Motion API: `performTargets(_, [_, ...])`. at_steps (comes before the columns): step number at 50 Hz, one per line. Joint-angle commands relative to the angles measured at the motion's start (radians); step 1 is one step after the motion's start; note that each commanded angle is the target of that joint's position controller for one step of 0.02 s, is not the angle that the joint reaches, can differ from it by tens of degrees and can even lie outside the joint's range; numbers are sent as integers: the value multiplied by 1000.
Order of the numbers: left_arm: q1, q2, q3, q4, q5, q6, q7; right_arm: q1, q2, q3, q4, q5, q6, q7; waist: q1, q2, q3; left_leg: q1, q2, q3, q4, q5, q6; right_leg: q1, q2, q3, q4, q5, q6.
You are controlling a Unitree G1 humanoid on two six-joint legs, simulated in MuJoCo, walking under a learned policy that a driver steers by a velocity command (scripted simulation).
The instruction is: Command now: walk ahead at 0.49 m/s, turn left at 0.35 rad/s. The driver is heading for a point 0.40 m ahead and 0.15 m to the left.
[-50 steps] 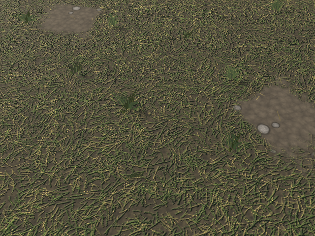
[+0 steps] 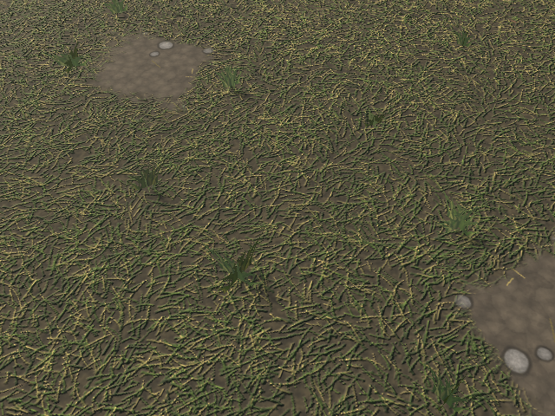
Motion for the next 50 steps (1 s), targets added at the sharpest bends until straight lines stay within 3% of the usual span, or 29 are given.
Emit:
performTargets(1, [-72,136,27,-58,2,-20,15,24,-42,-12,-43,-6,-4,6,-37,-92,31,-47,15,-53,-114,171,-12,-29,-290,131,-182,135,-119])
performTargets(5, [-31,158,26,-34,-5,-10,29,-111,-13,4,-92,-11,-12,29,17,-74,65,-23,3,40,-309,295,-10,17,-282,23,-192,180,-89])
performTargets(10, [50,178,33,5,-19,34,33,-239,-1,16,-185,-6,-14,65,56,-71,93,-112,-18,111,-420,160,26,240,-343,-29,-88,358,-80])
performTargets(13, [17,220,43,-13,-23,59,46,-176,-43,-5,-209,-4,-9,80,-10,-134,8,58,-105,203,-423,4,78,278,-349,-75,103,848,-47])
performTargets(14, [6,231,46,-20,-21,69,53,-75,-78,-25,-193,-1,-6,79,-68,-151,-55,191,-146,222,-423,-31,104,259,-340,-88,250,973,-34])
performTargets(15, [-13,230,43,-30,-25,73,58,87,-135,-57,-156,1,-4,67,-158,-133,-139,436,-178,206,-495,26,145,155,-305,-108,465,928,-2])
performTargets(16, [8,190,25,-55,-7,60,58,223,-225,-87,-132,-8,7,41,-198,9,-243,758,-9,-56,-514,124,212,-114,-247,-105,786,539,43])
performTargets(17, [89,61,-17,-94,1,25,38,144,-278,-84,-172,-19,2,33,-78,218,-354,1047,272,-649,-635,215,432,-525,2,13,1171,-409,113])
performTargets(18, [18,171,7,-83,-30,-12,19,168,-187,-58,-176,-30,0,33,-151,66,-432,1051,280,-618,-671,371,415,-572,-54,219,1223,-419,94])
performTargets(19, [-50,183,10,-107,-61,-20,14,125,-136,-42,-173,-37,-5,32,-139,25,-309,943,241,-406,-642,553,365,-591,-106,210,1180,-365,80])
performTargets(20, [-69,163,7,-107,-49,-17,22,69,-111,-36,-170,-25,-10,36,-95,-73,-187,780,184,-266,-648,620,311,-581,-151,185,1076,-312,81])
performTargets(21, [-86,169,15,-100,-28,-7,31,18,-76,-26,-176,-19,-13,32,-68,-80,-140,671,145,-198,-675,604,276,-544,-181,176,992,-281,84])
performTargets(22, [-70,167,18,-96,-26,10,32,-14,-69,-19,-186,-29,-11,29,-37,-58,-110,569,122,-157,-712,620,268,-475,-188,173,964,-257,90])
performTargets(25, [-13,118,10,-87,-13,47,42,-35,-99,-26,-170,-37,-22,26,7,-28,-105,453,88,-59,-753,753,269,-395,-174,149,818,-170,128])
performTargets(28, [-62,97,1,-98,-6,54,47,-46,-102,-24,-150,-32,-11,12,-5,14,-122,454,40,28,-744,745,228,-370,-159,133,613,-15,141])
performTargets(33, [-171,112,1,-116,-15,49,33,-9,-97,-13,-98,-36,13,4,-60,34,-119,515,54,9,-721,579,194,-319,-134,140,391,129,128])
performTargets(36, [-171,127,9,-116,-3,43,24,-27,-83,-4,-74,-28,20,3,-38,39,-100,530,70,-35,-642,489,170,-269,-118,139,277,91,87])
performTargets(37, [-136,130,12,-102,4,38,23,-31,-70,1,-67,-22,20,2,-12,24,-103,514,46,-37,-599,412,138,-189,-112,135,178,200,65])
performTargets(38, [-123,174,21,-98,13,34,28,17,-51,8,-58,-34,14,1,-26,-34,-123,485,-11,-22,-550,290,87,-85,-176,202,154,515,37])
performTargets(39, [-145,219,26,-108,19,37,34,128,-34,10,-41,-55,4,4,-103,-141,-168,395,-85,7,-505,33,41,55,-279,287,222,764,-35])
performTargets(40, [-145,144,10,-98,14,51,37,157,-11,19,-19,-52,7,-2,-90,-218,-215,363,-108,32,-472,-163,-1,92,-328,339,234,725,-125])
performTargets(41, [-155,95,-2,-94,2,61,33,114,-34,17,-23,-46,20,-7,-72,-212,-206,366,-99,35,-481,-210,-18,61,-330,368,210,600,-143])
performTargets(43, [-216,100,-3,-98,-6,72,21,79,-55,10,-14,-34,58,-17,-76,-172,-153,404,-88,30,-557,-135,-13,-30,-264,325,196,371,-90])
performTargets(45, [-227,122,4,-92,-9,68,14,63,-76,4,1,-36,83,-20,-61,-122,-111,421,-89,22,-592,-92,7,-75,-204,251,208,289,-37])
performTargets(50, [-223,106,4,-45,-12,66,24,63,-54,7,42,-35,74,-22,-45,-85,-120,444,-75,17,-601,25,5,-19,-170,209,244,363,-28])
